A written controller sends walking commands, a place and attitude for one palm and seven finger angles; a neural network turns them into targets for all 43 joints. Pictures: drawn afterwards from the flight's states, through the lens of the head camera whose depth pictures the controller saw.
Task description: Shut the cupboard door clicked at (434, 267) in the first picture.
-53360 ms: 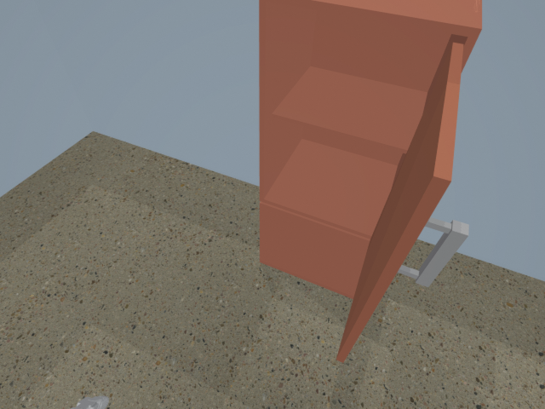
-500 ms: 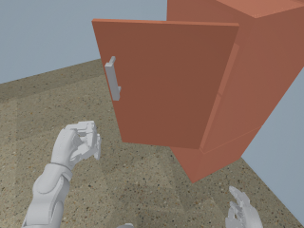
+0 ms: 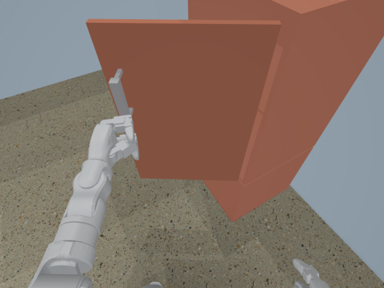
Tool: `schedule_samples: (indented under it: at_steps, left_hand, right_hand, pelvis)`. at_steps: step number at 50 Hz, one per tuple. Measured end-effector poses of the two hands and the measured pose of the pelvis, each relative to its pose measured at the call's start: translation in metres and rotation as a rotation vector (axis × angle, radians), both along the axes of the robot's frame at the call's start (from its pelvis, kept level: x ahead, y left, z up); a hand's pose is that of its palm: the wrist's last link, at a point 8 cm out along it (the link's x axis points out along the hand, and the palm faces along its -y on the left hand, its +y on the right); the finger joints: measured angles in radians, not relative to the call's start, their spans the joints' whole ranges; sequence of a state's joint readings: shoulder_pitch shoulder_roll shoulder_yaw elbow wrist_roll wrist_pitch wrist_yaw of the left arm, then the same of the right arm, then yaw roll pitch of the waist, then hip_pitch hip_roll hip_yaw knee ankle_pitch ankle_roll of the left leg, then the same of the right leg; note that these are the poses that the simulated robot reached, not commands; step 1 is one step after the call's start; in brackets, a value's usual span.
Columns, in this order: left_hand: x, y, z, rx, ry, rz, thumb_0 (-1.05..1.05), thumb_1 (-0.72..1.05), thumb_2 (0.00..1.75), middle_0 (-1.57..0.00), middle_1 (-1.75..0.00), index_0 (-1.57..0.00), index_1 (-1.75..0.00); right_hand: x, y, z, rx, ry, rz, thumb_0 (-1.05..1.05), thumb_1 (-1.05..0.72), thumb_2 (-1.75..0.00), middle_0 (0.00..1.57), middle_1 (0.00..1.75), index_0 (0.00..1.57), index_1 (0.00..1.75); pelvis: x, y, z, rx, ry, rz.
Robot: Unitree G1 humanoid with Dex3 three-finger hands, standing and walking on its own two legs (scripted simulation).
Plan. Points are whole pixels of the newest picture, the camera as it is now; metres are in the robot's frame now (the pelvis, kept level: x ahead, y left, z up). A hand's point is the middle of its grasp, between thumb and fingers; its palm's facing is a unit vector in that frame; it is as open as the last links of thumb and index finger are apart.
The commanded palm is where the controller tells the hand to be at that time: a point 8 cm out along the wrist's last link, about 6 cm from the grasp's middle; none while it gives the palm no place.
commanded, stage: bring the fist close to the handle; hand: left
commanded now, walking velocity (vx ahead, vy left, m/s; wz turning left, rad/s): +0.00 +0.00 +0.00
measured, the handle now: (123, 98) +0.52 +0.18 +0.10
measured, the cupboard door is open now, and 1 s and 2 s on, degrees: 57 55 38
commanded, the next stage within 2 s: push the door shut along its arc in 0.60 s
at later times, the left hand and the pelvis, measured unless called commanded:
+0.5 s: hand (131, 125) +0.43 +0.15 +0.10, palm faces -0.01 -1.00 -0.01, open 3.1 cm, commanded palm +0.41 +0.19 +0.10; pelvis +0.00 -0.01 -0.01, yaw -1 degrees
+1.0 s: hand (136, 115) +0.47 +0.14 +0.10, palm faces -0.08 -1.00 -0.01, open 3.2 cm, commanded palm +0.46 +0.19 +0.10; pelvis -0.01 +0.01 -0.01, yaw -1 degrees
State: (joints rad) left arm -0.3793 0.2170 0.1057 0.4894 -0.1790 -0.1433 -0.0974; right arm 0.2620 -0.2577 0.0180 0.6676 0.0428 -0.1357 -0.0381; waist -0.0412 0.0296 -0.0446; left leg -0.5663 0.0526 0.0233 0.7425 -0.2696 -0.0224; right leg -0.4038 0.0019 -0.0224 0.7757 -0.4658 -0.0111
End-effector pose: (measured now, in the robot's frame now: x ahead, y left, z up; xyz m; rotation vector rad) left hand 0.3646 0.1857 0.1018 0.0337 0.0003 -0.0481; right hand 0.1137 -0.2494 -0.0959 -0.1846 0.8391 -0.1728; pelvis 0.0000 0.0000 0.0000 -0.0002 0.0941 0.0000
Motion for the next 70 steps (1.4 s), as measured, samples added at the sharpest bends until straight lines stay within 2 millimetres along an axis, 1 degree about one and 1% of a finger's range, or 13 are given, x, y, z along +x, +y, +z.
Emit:
schedule_samples:
  at_steps: [7,12,16,20,24,30,37,43,48,56,61,65,70]
  left_hand:
    - [0.035,0.004,0.014,0.006,-0.028,0.044,0.02,0.9,0.9,-1.3,-1.5,-1.3,-1.5]
    - [0.054,0.005,0.013,-0.001,0.011,0.035,0.02,0.9,0.9,-1.3,-1.5,-1.3,-1.5]
    - [0.059,0.005,0.007,-0.027,0.014,0.036,0.02,0.9,0.9,-1.3,-1.5,-1.3,-1.5]
    - [0.055,0.007,0.004,-0.029,-0.014,0.035,0.02,0.9,0.9,-1.3,-1.5,-1.3,-1.5]
    - [0.049,0.013,0.001,-0.027,-0.017,0.041,0.02,0.9,0.9,-1.3,-1.5,-1.3,-1.5]
    - [0.047,0.017,0.003,-0.022,-0.022,0.033,0.02,0.9,0.9,-1.3,-1.5,-1.3,-1.5]
    - [0.056,0.011,0.005,-0.032,-0.012,0.014,0.02,0.9,0.9,-1.3,-1.5,-1.3,-1.5]
    - [0.067,0.005,0.003,-0.025,0.006,-0.007,0.02,0.9,0.9,-1.3,-1.5,-1.3,-1.5]
    - [0.08,0.008,0.003,-0.021,0.008,-0.025,0.02,0.9,0.9,-1.31,-1.5,-1.31,-1.5]
    - [0.103,0.012,0.004,-0.018,0.019,-0.058,0.02,0.9,0.9,-1.3,-1.5,-1.32,-1.5]
    - [0.116,0.01,0.005,-0.023,0.02,-0.083,0.02,0.9,0.9,-1.3,-1.5,-1.32,-1.5]
    - [0.128,0.009,0.005,-0.033,0.027,-0.095,0.02,0.9,0.9,-1.3,-1.5,-1.31,-1.5]
    - [0.141,0.007,0.006,-0.029,0.028,-0.119,0.02,0.9,0.9,-1.3,-1.5,-1.31,-1.5]
  right_hand:
    - [-0.024,-0.011,-0.008,0.001,0.082,-0.041,0.01,-0.91,-0.9,0.2,0.3,0.2,0.3]
    - [-0.047,-0.017,-0.017,0.003,0.163,-0.067,0.01,-0.91,-0.9,0.2,0.3,0.2,0.3]
    - [-0.064,-0.021,-0.02,0.002,0.219,-0.09,0.01,-0.91,-0.9,0.2,0.3,0.2,0.3]
    - [-0.075,-0.022,-0.021,0.005,0.244,-0.109,0.01,-0.91,-0.9,0.2,0.3,0.2,0.3]
    - [-0.077,-0.021,-0.021,0.005,0.249,-0.121,0.01,-0.91,-0.9,0.2,0.3,0.2,0.3]
    - [-0.067,-0.016,-0.019,-0.001,0.219,-0.113,0.01,-0.91,-0.9,0.2,0.3,0.2,0.3]
    - [-0.054,-0.007,-0.017,-0.003,0.18,-0.09,0.01,-0.91,-0.9,0.2,0.3,0.2,0.3]
    - [-0.057,-0.001,-0.018,-0.002,0.18,-0.088,0.01,-0.91,-0.9,0.2,0.3,0.2,0.3]
    - [-0.074,0.0,-0.021,-0.011,0.222,-0.109,0.01,-0.91,-0.9,0.2,0.3,0.21,0.3]
    - [-0.116,-0.004,-0.026,-0.036,0.337,-0.158,0.01,-0.91,-0.9,0.2,0.3,0.21,0.3]
    - [-0.14,-0.006,-0.027,-0.048,0.405,-0.183,0.01,-0.91,-0.9,0.2,0.3,0.21,0.3]
    - [-0.153,-0.006,-0.026,-0.057,0.439,-0.199,0.01,-0.91,-0.9,0.2,0.3,0.21,0.3]
    - [-0.161,-0.006,-0.025,-0.064,0.462,-0.214,0.01,-0.91,-0.9,0.2,0.3,0.21,0.3]
  pelvis:
    - [0.0,-0.006,-0.002,0.001,0.022,-0.005]
    - [0.0,-0.008,-0.004,-0.002,0.044,-0.003]
    - [0.0,-0.008,-0.005,0.002,0.061,-0.012]
    - [0.003,-0.008,-0.005,0.004,0.067,-0.022]
    - [0.003,-0.007,-0.006,0.003,0.061,-0.024]
    - [-0.001,-0.003,-0.006,-0.009,0.055,-0.016]
    - [-0.006,0.003,-0.008,-0.016,0.065,-0.01]
    - [-0.008,0.008,-0.01,-0.018,0.076,-0.012]
    - [-0.01,0.009,-0.013,-0.022,0.093,-0.015]
    - [-0.012,0.012,-0.018,-0.031,0.132,-0.014]
    - [-0.012,0.014,-0.021,-0.035,0.161,-0.014]
    - [-0.012,0.014,-0.023,-0.039,0.181,-0.014]
    - [-0.011,0.014,-0.027,-0.045,0.207,-0.016]
